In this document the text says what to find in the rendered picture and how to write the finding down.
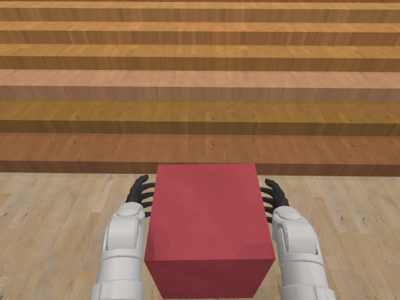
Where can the right robot hand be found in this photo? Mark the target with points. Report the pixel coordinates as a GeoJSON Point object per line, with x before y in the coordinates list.
{"type": "Point", "coordinates": [278, 198]}

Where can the carton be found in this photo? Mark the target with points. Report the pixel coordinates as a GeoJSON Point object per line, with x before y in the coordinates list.
{"type": "Point", "coordinates": [208, 234]}

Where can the robot left forearm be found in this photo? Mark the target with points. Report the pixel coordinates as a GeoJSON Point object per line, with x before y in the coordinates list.
{"type": "Point", "coordinates": [120, 262]}

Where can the robot right forearm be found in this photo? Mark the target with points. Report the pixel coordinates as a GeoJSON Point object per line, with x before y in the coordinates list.
{"type": "Point", "coordinates": [300, 258]}

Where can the left robot hand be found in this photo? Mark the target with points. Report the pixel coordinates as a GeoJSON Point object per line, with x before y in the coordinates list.
{"type": "Point", "coordinates": [136, 190]}

